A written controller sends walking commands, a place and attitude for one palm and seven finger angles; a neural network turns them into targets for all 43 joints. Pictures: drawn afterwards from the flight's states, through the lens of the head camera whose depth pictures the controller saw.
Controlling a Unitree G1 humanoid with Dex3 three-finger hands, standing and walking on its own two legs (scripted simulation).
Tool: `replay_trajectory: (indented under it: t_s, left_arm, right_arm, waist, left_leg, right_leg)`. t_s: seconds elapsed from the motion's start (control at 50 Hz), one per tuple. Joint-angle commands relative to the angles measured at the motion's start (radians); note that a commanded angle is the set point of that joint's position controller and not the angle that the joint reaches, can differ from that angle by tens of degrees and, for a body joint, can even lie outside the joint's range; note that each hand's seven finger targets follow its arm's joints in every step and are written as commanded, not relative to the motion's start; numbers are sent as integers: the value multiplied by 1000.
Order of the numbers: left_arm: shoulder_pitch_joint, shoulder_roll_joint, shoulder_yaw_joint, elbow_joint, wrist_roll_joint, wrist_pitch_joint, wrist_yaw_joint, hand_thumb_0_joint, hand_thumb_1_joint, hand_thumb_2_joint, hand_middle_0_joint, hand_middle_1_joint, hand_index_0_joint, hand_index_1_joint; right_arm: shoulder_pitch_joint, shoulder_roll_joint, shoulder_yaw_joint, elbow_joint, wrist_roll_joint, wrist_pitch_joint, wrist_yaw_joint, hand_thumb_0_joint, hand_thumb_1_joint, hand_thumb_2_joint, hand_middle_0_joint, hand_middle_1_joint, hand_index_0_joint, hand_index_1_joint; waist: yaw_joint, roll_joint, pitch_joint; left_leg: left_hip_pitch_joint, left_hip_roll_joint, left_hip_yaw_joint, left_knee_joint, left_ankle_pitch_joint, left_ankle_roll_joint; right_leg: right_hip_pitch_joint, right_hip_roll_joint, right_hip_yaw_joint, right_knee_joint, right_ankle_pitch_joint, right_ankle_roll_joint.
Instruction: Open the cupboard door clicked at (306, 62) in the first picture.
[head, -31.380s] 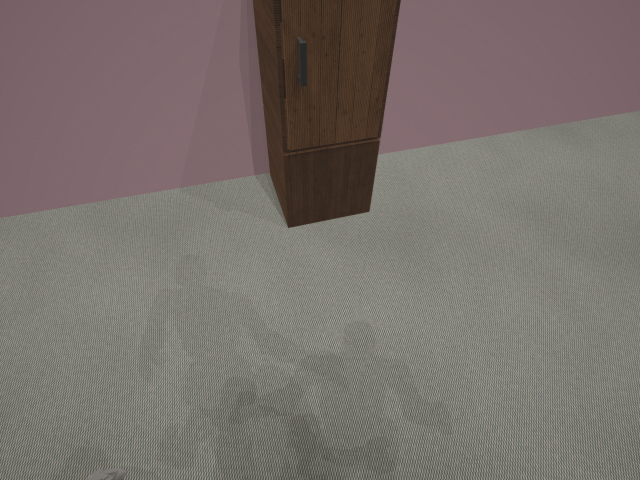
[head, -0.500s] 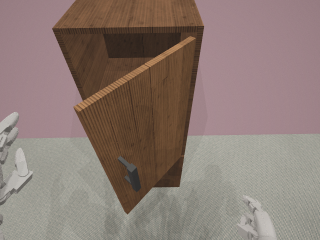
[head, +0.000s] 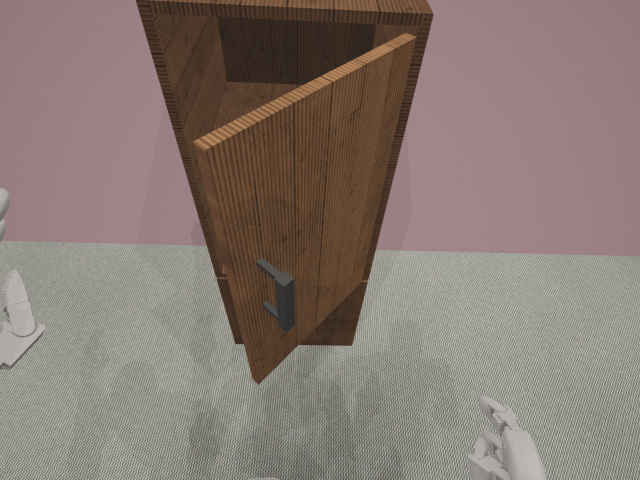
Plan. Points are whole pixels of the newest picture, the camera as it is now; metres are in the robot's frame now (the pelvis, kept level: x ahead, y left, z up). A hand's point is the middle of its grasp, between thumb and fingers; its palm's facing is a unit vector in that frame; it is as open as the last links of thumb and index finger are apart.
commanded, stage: step back with the hand held close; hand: left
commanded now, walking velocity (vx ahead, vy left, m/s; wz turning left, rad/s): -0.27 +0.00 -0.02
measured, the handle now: (276, 295) +0.36 +0.09 -0.01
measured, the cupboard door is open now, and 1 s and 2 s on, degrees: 48 48 48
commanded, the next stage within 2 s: stop stepping back and stand still in 0.62 s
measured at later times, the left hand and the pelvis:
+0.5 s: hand out of the picture +0.17 +0.27 +0.19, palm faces +0.43 -0.80 -0.42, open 7.4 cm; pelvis -0.04 +0.01 +0.02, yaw +0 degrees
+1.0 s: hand out of the picture +0.07 +0.22 +0.17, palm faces +0.35 -0.80 -0.49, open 7.4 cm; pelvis -0.14 -0.03 +0.00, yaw -1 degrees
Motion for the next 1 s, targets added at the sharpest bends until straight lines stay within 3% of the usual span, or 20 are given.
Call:
replay_trajectory:
  t_s: [0.0, 0.08, 0.12, 0.16, 0.2, 0.24, 0.26, 0.28, 0.32, 0.4, 0.52, 0.58, 0.64, 0.66, 0.68, 0.72, 0.78, 0.84, 0.9, 0.98]
  left_arm:
    - [-54, 185, 132, -226, 3, -77, 24, 0, 900, 900, -200, -300, -200, -300]
    - [-56, 189, 116, -228, -17, -86, 36, 0, 900, 900, -200, -300, -200, -300]
    - [-49, 194, 113, -243, -31, -87, 46, 0, 900, 900, -200, -300, -200, -300]
    - [-14, 221, 145, -249, -35, -87, 53, 0, 900, 900, -200, -300, -200, -300]
    - [4, 232, 160, -275, -34, -94, 51, 0, 900, 900, -200, -300, -200, -300]
    - [3, 218, 186, -290, -8, -111, 38, 0, 900, 900, -200, -300, -200, -300]
    - [-25, 228, 187, -300, -5, -105, 41, 0, 900, 900, -200, -300, -200, -300]
    - [-49, 223, 178, -295, -7, -101, 42, 0, 900, 900, -200, -300, -200, -300]
    - [5, 196, 155, -267, -23, -99, 43, 0, 900, 900, -200, -300, -200, -300]
    - [4, 155, 77, -287, -39, -75, 27, 0, 900, 900, -200, -300, -200, -300]
    - [20, 211, 108, -282, -73, -56, 4, 0, 900, 900, -200, -300, -200, -300]
    - [30, 260, 159, -311, -99, -67, -12, 0, 900, 900, -200, -300, -200, -300]
    - [17, 336, 218, -275, -108, -88, -2, 0, 900, 900, -200, -300, -200, -300]
    - [22, 276, 170, -241, -98, -79, -2, 0, 900, 900, -200, -300, -200, -300]
    - [35, 280, 180, -203, -77, -58, -2, 0, 900, 900, -200, -300, -200, -300]
    - [54, 243, 158, -182, -60, -33, 0, 0, 900, 900, -200, -300, -200, -300]
    - [4, 224, 119, -200, -64, -13, 20, 0, 900, 900, -200, -300, -200, -300]
    - [0, 221, 112, -158, -54, -20, 28, 0, 900, 900, -200, -300, -200, -300]
    - [-7, 252, 134, -261, -40, -35, 24, 0, 900, 900, -200, -300, -200, -300]
    - [114, 230, 163, -227, -50, -45, 25, 0, 900, 900, -200, -300, -200, -300]
  right_arm:
    - [-97, -153, -69, -153, -4, -66, -13, 0, -900, -900, 200, 300, 200, 300]
    - [-76, -136, -69, -121, 0, -63, -4, 0, -900, -900, 200, 300, 200, 300]
    - [-77, -120, -65, -99, 2, -54, 1, 0, -900, -900, 200, 300, 200, 300]
    - [-90, -118, -68, -92, 5, -46, -3, 0, -900, -900, 200, 300, 200, 300]
    - [-124, -136, -66, -102, 5, -46, -14, 0, -900, -900, 200, 300, 200, 300]
    - [-143, -152, -72, -120, -19, -72, -17, 0, -900, -900, 200, 300, 200, 300]
    - [-116, -126, -77, -114, -33, -80, -16, 0, -900, -900, 200, 300, 200, 300]
    - [-109, -120, -82, -101, -33, -91, -8, 0, -900, -900, 200, 300, 200, 300]
    - [-108, -113, -81, -80, -26, -115, 2, 0, -900, -900, 200, 300, 200, 300]
    - [-86, -112, -68, -34, -28, -131, 19, 0, -900, -900, 200, 300, 200, 300]
    - [-93, -106, -61, -26, -37, -106, 34, 0, -900, -900, 200, 300, 200, 300]
    - [-136, -109, -57, -61, -32, -73, 39, 0, -900, -900, 200, 300, 200, 300]
    - [-158, -92, -40, -79, -10, -46, 31, 0, -900, -900, 200, 300, 200, 300]
    - [-160, -93, -52, -79, 11, -51, 23, 0, -900, -900, 200, 300, 200, 300]
    - [-166, -96, -50, -87, 13, -49, 21, 0, -900, -900, 200, 300, 200, 300]
    - [-181, -52, -8, -111, 9, -27, 5, 0, -900, -900, 200, 300, 200, 300]
    - [-136, -122, -19, -92, 13, -35, -20, 0, -900, -900, 200, 300, 200, 300]
    - [-64, -150, -52, -98, 28, -78, -9, 0, -900, -900, 200, 300, 200, 300]
    - [-81, -143, -52, -96, -5, -111, 5, 0, -900, -900, 200, 300, 200, 300]
    - [-111, -132, -49, -117, -1, -104, 10, 0, -900, -900, 200, 300, 200, 300]
  waist:
    - [-15, 70, -95]
    - [-27, -66, -95]
    - [-35, -95, -137]
    - [-31, -57, -150]
    - [-25, 132, -113]
    - [-10, 361, -129]
    - [-22, 257, -123]
    - [-19, 152, -129]
    - [-2, 126, -189]
    - [-10, 236, -231]
    - [1, 247, -349]
    - [17, 199, -337]
    - [8, -116, -237]
    - [17, -203, -182]
    - [8, -238, -161]
    - [-9, -140, -164]
    - [-32, 29, -194]
    - [-4, 86, -229]
    - [-7, 221, -217]
    - [-15, 87, -105]
  left_leg:
    - [-314, 145, -184, -245, -389, 38]
    - [-56, 44, -71, 55, -232, -24]
    - [72, 28, -38, 147, -134, -45]
    - [95, 41, -42, 54, -105, -40]
    - [-12, 130, -171, -160, -181, -9]
    - [-408, 359, -482, -545, -549, 96]
    - [-332, 375, -508, -520, -396, 118]
    - [-198, 364, -454, -434, -221, 122]
    - [38, 313, -344, -350, 14, 101]
    - [239, 265, -263, -376, 190, 57]
    - [407, 240, -169, -339, 511, 4]
    - [326, 220, -108, -292, 393, -22]
    - [227, 54, 27, 109, -63, -90]
    - [67, -20, 20, 312, -175, -96]
    - [-66, -6, -2, 396, -218, -85]
    - [-77, 40, 39, 215, -135, -73]
    - [224, 52, 55, -142, 330, -34]
    - [398, 240, -158, -171, 678, 53]
    - [234, 248, -253, -274, 405, 56]
    - [-87, 122, -109, -248, -211, -18]
  right_leg:
    - [291, -50, 148, -12, -128, -6]
    - [-23, -193, 262, -222, -259, -79]
    - [-109, -258, 233, -244, -183, -109]
    - [-101, -221, 162, -192, -108, -83]
    - [-48, -101, 91, -65, -173, -30]
    - [309, 93, 54, 432, -191, 23]
    - [209, 85, 103, 548, -233, 13]
    - [100, 71, 131, 564, -268, 7]
    - [-8, 44, 112, 474, -309, 9]
    - [-19, 57, 57, 274, -349, 8]
    - [80, 71, 21, -28, -286, -10]
    - [167, 29, 23, -230, -137, -25]
    - [-70, -292, 240, -383, 29, -114]
    - [-27, -318, 237, -337, 248, -128]
    - [53, -310, 186, -241, 580, -124]
    - [204, -252, 85, -120, 803, -94]
    - [158, -137, 38, -38, 622, 4]
    - [18, -11, 64, 49, -82, 66]
    - [108, 1, 59, 87, -292, 16]
    - [262, -59, 91, -187, -249, -24]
